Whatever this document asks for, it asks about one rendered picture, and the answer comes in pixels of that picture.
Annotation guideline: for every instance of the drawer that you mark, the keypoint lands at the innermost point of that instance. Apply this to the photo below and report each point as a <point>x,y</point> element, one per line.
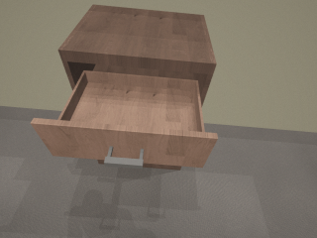
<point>130,112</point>

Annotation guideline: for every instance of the cabinet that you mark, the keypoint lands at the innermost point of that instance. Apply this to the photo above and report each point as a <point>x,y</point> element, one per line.
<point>140,42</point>

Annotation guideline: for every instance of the handle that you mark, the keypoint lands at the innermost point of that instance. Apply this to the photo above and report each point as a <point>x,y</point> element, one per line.
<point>124,162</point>

